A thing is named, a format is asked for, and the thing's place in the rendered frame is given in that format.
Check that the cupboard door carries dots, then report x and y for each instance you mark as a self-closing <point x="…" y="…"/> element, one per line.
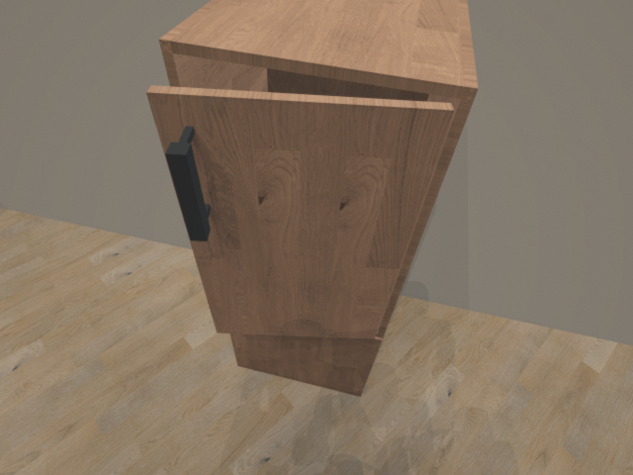
<point x="313" y="200"/>

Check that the handle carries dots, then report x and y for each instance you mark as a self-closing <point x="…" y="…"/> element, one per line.
<point x="182" y="165"/>

